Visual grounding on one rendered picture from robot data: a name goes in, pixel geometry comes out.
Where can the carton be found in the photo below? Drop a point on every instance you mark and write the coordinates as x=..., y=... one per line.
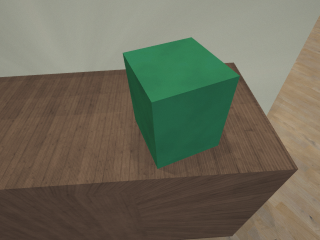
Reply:
x=181, y=96

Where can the pedestal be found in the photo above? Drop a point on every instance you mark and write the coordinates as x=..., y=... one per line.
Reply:
x=74, y=165

